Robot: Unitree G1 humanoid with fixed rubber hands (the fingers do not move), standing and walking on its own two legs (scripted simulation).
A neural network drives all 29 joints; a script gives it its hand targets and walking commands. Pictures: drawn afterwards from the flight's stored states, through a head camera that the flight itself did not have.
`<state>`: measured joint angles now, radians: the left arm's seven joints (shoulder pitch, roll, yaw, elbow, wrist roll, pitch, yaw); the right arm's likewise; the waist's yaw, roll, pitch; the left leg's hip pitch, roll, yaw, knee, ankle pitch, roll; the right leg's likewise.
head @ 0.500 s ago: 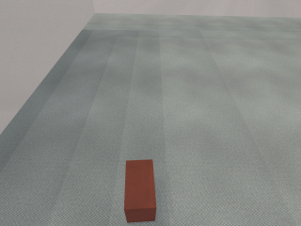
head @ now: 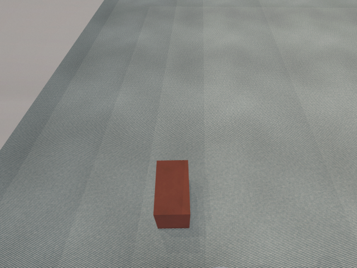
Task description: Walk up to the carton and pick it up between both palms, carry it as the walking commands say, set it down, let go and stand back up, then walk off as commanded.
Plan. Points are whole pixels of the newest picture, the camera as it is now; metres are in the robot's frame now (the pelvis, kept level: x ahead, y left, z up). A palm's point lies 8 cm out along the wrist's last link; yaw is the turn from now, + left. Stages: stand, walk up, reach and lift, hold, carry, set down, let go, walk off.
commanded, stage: walk off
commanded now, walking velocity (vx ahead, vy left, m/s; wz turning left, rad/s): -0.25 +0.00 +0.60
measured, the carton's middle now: (173, 194) +0.56 +0.04 -0.66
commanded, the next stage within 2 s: stand in 1.34 s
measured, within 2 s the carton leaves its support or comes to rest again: neither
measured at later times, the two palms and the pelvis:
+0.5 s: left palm out of the picture -0.11 +0.22 -0.13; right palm out of the picture +0.03 -0.29 -0.14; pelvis -0.13 -0.06 -0.02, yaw +25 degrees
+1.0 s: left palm out of the picture -0.29 +0.16 -0.10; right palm out of the picture +0.00 -0.28 -0.14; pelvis -0.24 -0.13 -0.01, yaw +40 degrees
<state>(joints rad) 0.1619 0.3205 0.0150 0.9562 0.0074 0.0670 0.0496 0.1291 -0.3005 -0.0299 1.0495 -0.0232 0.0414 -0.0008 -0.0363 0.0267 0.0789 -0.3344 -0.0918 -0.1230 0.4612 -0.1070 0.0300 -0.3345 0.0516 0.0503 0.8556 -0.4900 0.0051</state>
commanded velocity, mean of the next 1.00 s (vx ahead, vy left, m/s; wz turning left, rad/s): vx -0.25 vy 0.00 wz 0.60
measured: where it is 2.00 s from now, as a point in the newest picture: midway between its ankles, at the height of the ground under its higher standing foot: outside the picture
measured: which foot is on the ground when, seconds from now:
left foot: down 0.00-0.12, up 0.14-0.52, down 0.54-0.98, up 1.00-1.00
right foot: up 0.00-0.10, down 0.12-0.54, up 0.56-0.96, down 0.98-1.00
